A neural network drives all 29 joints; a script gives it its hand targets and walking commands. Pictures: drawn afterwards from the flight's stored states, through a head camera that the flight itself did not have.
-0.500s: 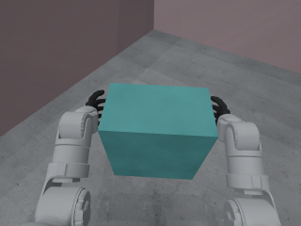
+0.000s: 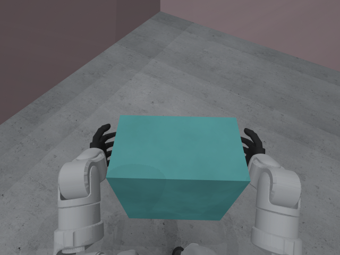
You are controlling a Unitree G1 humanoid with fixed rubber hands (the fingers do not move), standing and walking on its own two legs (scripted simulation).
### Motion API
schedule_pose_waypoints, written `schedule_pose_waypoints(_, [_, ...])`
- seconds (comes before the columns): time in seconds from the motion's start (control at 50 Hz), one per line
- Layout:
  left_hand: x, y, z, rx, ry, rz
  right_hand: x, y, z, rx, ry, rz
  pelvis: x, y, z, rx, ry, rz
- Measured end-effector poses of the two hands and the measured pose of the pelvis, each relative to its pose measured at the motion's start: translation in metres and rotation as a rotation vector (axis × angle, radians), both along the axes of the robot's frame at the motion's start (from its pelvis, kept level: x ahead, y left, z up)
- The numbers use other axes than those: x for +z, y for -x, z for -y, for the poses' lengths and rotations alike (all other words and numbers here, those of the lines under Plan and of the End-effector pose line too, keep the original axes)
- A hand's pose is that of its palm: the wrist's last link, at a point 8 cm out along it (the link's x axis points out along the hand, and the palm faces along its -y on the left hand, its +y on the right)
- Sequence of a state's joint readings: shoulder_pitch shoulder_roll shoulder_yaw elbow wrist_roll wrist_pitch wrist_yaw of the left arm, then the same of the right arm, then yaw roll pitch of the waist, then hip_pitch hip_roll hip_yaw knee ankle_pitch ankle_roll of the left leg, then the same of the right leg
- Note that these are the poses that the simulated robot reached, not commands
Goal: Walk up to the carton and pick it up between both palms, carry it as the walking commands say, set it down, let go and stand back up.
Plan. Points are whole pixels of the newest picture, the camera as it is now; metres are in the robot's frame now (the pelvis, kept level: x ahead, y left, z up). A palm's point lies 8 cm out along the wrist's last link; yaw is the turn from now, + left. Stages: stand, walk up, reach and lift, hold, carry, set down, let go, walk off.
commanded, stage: carry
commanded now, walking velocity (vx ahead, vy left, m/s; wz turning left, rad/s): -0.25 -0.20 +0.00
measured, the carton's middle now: (175, 174) +0.30 +0.00 +0.00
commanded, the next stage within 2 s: none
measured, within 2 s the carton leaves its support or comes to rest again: neither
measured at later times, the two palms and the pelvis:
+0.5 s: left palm (143, 249) +0.13 +0.06 +0.09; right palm out of the picture +0.12 -0.28 +0.10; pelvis -0.13 -0.10 +0.00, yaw -1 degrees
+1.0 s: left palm out of the picture -0.03 -0.09 +0.08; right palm out of the picture -0.06 -0.42 +0.07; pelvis -0.30 -0.23 +0.01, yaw -2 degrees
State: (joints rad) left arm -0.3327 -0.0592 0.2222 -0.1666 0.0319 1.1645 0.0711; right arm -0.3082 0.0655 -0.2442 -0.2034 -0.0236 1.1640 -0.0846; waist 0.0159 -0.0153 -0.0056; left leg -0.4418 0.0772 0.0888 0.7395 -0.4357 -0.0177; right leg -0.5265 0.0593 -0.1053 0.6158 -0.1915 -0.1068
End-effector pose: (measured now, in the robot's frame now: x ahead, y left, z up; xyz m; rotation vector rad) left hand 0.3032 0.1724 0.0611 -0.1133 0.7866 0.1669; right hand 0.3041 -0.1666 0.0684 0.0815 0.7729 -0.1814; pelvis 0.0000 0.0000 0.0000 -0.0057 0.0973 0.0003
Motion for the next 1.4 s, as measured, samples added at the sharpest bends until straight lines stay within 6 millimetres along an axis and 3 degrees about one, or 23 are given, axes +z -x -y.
schedule_pose_waypoints(0.06, [-0.011,0.027,0.010,-0.006,0.046,0.010,-0.004,0.033,0.009,-0.039,0.002,0.009,0.000,0.011,0.006,-0.008,-0.006,0.003])
schedule_pose_waypoints(0.14, [-0.005,0.057,0.026,-0.028,0.045,0.021,-0.004,0.072,0.025,-0.061,-0.011,0.020,0.003,0.027,0.017,-0.024,0.012,0.011])
schedule_pose_waypoints(0.26, [0.016,0.088,0.060,-0.047,-0.002,0.090,0.006,0.105,0.059,-0.048,-0.024,0.088,0.001,0.053,0.050,-0.042,0.024,0.019])
schedule_pose_waypoints(0.4, [0.023,0.138,0.103,-0.051,-0.012,0.086,0.015,0.152,0.103,-0.040,-0.020,0.083,0.006,0.095,0.083,-0.029,-0.007,0.040])
schedule_pose_waypoints(0.54, [0.022,0.192,0.117,-0.047,0.019,0.120,0.030,0.202,0.117,-0.027,0.024,0.116,0.001,0.145,0.103,-0.010,0.021,0.036])
schedule_pose_waypoints(0.64, [0.020,0.236,0.123,-0.034,0.032,0.056,0.032,0.243,0.123,-0.019,0.032,0.052,0.015,0.180,0.121,-0.014,0.053,0.060])
schedule_pose_waypoints(0.74, [0.026,0.264,0.141,-0.028,0.041,0.064,0.040,0.270,0.141,0.000,0.056,0.059,0.021,0.214,0.145,-0.013,0.076,0.049])
schedule_pose_waypoints(0.84, [0.032,0.285,0.175,-0.043,0.019,0.093,0.039,0.296,0.175,-0.013,0.039,0.088,0.017,0.246,0.178,-0.031,0.071,0.027])
schedule_pose_waypoints(0.92, [0.026,0.306,0.219,-0.058,-0.007,0.091,0.020,0.324,0.219,-0.033,0.007,0.087,0.005,0.274,0.211,-0.043,0.057,0.027])
schedule_pose_waypoints(0.98, [0.018,0.330,0.250,-0.053,-0.012,0.040,0.006,0.352,0.249,-0.056,-0.022,0.037,0.009,0.293,0.226,-0.034,0.024,0.033])
schedule_pose_waypoints(1.06, [0.019,0.358,0.274,-0.092,-0.044,0.024,0.005,0.385,0.274,-0.079,-0.037,0.021,0.013,0.318,0.242,-0.041,-0.008,0.039])
schedule_pose_waypoints(1.2, [0.016,0.399,0.288,-0.067,0.013,0.102,0.023,0.419,0.288,-0.059,0.016,0.097,0.003,0.363,0.266,-0.032,0.008,0.021])
schedule_pose_waypoints(1.3, [0.011,0.445,0.293,-0.027,0.037,0.041,0.022,0.454,0.293,-0.040,0.015,0.038,0.015,0.397,0.287,-0.036,0.043,0.035])
schedule_pose_waypoints(1.4, [0.019,0.479,0.312,-0.009,0.040,0.063,0.029,0.484,0.312,-0.015,0.027,0.059,0.018,0.431,0.313,-0.031,0.060,0.032])
